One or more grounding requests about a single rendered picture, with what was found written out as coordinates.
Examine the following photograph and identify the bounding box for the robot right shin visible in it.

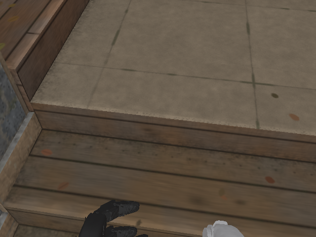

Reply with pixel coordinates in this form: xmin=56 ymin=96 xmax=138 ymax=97
xmin=212 ymin=220 xmax=228 ymax=227

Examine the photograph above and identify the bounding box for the right robot thigh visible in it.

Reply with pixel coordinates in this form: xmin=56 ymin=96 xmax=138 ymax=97
xmin=202 ymin=223 xmax=244 ymax=237

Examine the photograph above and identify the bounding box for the left robot hand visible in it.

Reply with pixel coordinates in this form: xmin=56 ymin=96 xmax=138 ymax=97
xmin=75 ymin=199 xmax=148 ymax=237

